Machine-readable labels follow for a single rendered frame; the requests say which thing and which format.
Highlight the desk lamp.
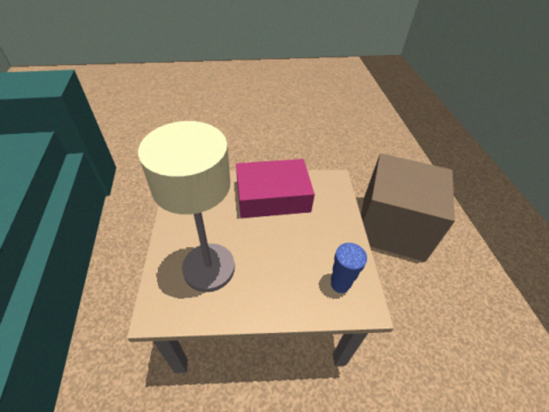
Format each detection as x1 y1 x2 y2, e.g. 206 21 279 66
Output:
138 121 235 292

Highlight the sofa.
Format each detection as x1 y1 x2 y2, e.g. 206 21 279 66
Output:
0 70 116 412

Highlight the coffee table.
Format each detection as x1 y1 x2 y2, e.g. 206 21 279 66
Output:
127 170 394 373

